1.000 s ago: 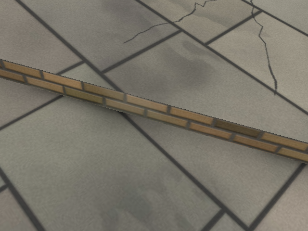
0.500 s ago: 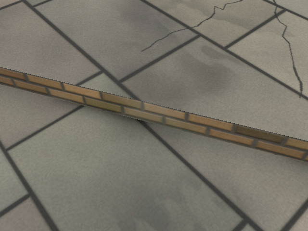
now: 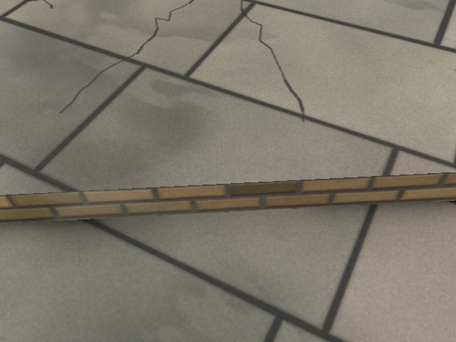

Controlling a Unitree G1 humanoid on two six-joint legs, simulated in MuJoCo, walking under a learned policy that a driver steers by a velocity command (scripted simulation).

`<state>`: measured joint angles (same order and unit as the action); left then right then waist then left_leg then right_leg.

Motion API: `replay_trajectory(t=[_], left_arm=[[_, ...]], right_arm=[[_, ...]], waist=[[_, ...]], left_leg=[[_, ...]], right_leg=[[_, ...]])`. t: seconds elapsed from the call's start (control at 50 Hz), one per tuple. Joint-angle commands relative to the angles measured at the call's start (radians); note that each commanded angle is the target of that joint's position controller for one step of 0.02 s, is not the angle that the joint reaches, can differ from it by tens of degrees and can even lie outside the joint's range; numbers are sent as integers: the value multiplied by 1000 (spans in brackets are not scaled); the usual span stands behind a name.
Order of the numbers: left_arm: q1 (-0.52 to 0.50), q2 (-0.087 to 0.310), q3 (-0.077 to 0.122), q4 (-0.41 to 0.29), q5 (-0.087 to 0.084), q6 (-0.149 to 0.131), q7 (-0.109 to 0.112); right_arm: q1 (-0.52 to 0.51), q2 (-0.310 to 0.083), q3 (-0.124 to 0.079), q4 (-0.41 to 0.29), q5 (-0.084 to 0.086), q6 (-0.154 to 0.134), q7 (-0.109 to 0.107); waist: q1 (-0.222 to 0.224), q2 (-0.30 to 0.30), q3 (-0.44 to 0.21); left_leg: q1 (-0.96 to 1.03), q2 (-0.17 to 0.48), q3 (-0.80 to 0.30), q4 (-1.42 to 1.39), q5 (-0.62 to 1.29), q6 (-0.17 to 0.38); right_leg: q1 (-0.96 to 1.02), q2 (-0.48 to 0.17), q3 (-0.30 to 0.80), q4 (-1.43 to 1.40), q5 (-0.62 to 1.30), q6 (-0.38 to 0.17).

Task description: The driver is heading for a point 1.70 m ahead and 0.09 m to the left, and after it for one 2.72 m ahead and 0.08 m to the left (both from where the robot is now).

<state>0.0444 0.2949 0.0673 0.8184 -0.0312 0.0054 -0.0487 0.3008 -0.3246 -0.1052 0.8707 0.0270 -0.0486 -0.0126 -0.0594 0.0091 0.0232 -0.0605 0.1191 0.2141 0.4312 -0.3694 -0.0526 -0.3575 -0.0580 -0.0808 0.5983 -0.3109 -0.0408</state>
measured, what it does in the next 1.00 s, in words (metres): walks ahead: left foot, then right foot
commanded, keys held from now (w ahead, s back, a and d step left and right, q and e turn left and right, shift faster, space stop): w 1.00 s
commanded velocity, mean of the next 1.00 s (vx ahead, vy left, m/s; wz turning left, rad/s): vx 0.47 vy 0.00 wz -0.13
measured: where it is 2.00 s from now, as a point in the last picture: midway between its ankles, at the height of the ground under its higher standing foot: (242, 130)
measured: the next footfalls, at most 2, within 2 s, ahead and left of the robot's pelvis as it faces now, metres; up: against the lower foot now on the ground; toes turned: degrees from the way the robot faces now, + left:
left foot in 0.48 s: +0.43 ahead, +0.03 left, +0.00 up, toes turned -3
right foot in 1.00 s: +0.67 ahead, -0.20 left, +0.00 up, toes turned -10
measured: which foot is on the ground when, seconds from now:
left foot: down 0.00-0.00, up 0.02-0.46, down 0.48-1.00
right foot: down 0.00-0.48, up 0.50-0.98, down 1.00-1.00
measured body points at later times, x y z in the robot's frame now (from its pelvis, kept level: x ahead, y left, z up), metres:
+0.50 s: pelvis +0.26 -0.04 -0.01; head +0.29 -0.04 +0.43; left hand +0.26 +0.24 -0.15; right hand +0.43 -0.29 -0.11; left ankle +0.39 +0.03 -0.73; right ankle +0.04 -0.11 -0.72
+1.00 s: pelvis +0.52 -0.09 +0.00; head +0.55 -0.11 +0.44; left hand +0.74 +0.12 -0.11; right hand +0.46 -0.34 -0.15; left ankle +0.39 +0.03 -0.73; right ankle +0.63 -0.19 -0.74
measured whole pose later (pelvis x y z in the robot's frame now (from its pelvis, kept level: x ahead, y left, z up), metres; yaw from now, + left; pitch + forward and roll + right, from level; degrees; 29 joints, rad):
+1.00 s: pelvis +0.52 -0.09 +0.00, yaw -6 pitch +1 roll +2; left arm 0.05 0.24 0.01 0.83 0.04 -0.07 -0.02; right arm 0.40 -0.23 -0.03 1.03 -0.02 -0.08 0.01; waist -0.06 -0.03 0.04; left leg 0.05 -0.05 0.07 0.35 -0.40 0.02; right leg -0.43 -0.03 -0.07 0.49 -0.08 -0.07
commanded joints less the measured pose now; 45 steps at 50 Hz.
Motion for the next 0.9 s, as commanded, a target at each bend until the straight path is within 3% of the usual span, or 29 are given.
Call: replay_trajectory(t=[0.02,0.04,0.06,0.08,0.1,0.12,0.14,0.18,0.22,0.3,0.32,0.36,0.4,0.44,0.46,0.48,0.5,0.52,0.54,0.56,0.58,0.6,0.62,0.68,0.76,0.84,0.9], left_arm=[[363,252,96,50,-11,-3,27],[361,337,93,23,5,-31,22],[333,244,64,17,15,-57,15],[283,191,48,7,16,-71,15],[223,143,33,-8,13,-77,16],[163,121,24,-25,18,-78,19],[138,107,17,-35,28,-79,23],[161,126,22,-30,32,-87,34],[200,133,23,-15,27,-91,46],[272,136,20,8,22,-93,60],[341,99,5,53,46,-91,39],[373,87,2,68,50,-90,34],[359,120,9,74,58,-86,45],[328,154,17,73,66,-82,58],[327,163,20,80,74,-77,59],[326,158,17,83,70,-73,58],[380,81,-5,51,45,-76,51],[482,23,-12,55,24,-79,39],[372,108,3,62,50,-77,43],[315,105,3,48,46,-83,35],[282,89,-4,45,47,-85,31],[281,76,-8,48,60,-76,28],[306,63,-14,59,74,-64,24],[288,33,-24,61,77,-47,16],[120,29,-34,11,73,-47,11],[-4,4,-49,-27,65,-57,12],[-35,16,-48,-41,62,-65,21]], right_arm=[[-106,-56,5,-98,-31,-18,9],[-151,4,24,-177,-34,-46,3],[-193,-86,7,-172,11,-69,12],[-183,-108,3,-170,25,-80,21],[-155,-119,-2,-140,6,-82,18],[-140,-119,-6,-126,-15,-79,15],[-121,-113,-7,-114,-22,-69,19],[-120,-84,0,-110,-28,-55,23],[-168,-58,10,-130,-29,-50,22],[-313,-10,35,-175,-15,-57,39],[-298,32,58,-165,-87,-12,63],[-326,19,59,-180,-74,10,73],[-327,-16,55,-189,-70,8,72],[-230,-52,46,-158,-67,1,58],[-119,-73,38,-124,-64,-4,44],[40,-93,29,-78,-71,-14,30],[169,-177,10,-57,-97,-21,14],[176,-248,-14,-37,-94,-16,21],[84,-170,2,-46,-58,-12,30],[-7,-105,18,-57,-46,-13,33],[-50,-51,34,-55,-51,-18,35],[-53,-32,42,-39,-48,-24,30],[-51,-12,50,-22,-45,-31,28],[2,-36,46,23,-35,-55,31],[57,-46,46,64,-35,-53,29],[101,-59,46,95,-39,-52,28],[115,-64,47,111,-45,-50,23]], waist=[[215,-173,-125],[175,-328,-176],[192,-153,-128],[155,-171,-61],[122,-111,-17],[89,-100,1],[66,-115,1],[58,-88,-11],[66,-61,1],[120,-83,49],[116,-88,55],[123,-104,74],[96,-100,75],[42,-111,20],[-1,-115,-47],[-74,-89,-139],[-81,46,-283],[-16,290,-360],[-17,106,-248],[16,58,-107],[35,16,-49],[56,31,-10],[77,50,-10],[88,50,0],[50,48,54],[17,51,54],[12,67,38]], left_leg=[[-452,45,29,517,98,57],[-785,-127,-132,780,-260,15],[-871,-68,-249,878,-189,35],[-891,-24,-247,852,-91,67],[-839,18,-246,799,2,76],[-765,41,-254,715,78,72],[-695,51,-252,673,135,68],[-661,33,-229,608,232,43],[-665,14,-218,481,323,25],[-583,-38,-179,197,512,35],[-529,-62,-99,204,504,40],[-515,-63,-109,176,475,68],[-521,-69,-133,140,386,102],[-407,-119,-131,109,257,139],[-298,-157,-121,92,185,162],[-91,-139,-137,31,232,193],[212,88,-401,40,149,253],[397,298,-887,-96,80,379],[293,243,-878,-160,-56,342],[132,217,-714,-187,-68,320],[27,171,-615,-226,7,294],[-42,134,-535,-248,105,272],[-94,108,-471,-266,183,258],[-119,93,-378,-302,327,276],[-79,64,-309,-354,308,271],[-34,38,-241,-318,453,243],[33,64,-237,-248,616,224]], right_leg=[[548,-100,272,-170,-50,-145],[648,-309,849,-373,-259,-319],[602,-337,807,-419,-269,-325],[540,-305,672,-400,-202,-286],[452,-251,544,-386,-91,-240],[364,-208,449,-393,21,-208],[311,-174,377,-410,133,-187],[293,-149,288,-426,363,-187],[290,-125,224,-435,470,-178],[258,-94,154,-480,412,-139],[260,-64,133,-484,507,-120],[308,-85,132,-466,571,-112],[405,-132,148,-427,659,-112],[482,-145,144,-304,936,-93],[509,-134,137,-157,1056,-86],[449,-100,108,58,999,-75],[198,-28,68,375,656,-57],[-141,183,91,670,-201,-34],[-223,123,214,720,-167,-61],[-231,68,190,689,-64,-64],[-201,28,173,624,-5,-63],[-167,4,161,579,17,-52],[-112,-10,152,553,32,-36],[-123,-31,115,491,57,-3],[-237,-64,72,282,178,36],[-183,-28,19,65,281,44],[-136,1,11,-7,258,23]])
Over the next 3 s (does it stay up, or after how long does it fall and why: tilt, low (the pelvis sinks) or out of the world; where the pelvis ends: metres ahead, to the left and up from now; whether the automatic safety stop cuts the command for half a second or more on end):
stays up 1.59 0.16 0.16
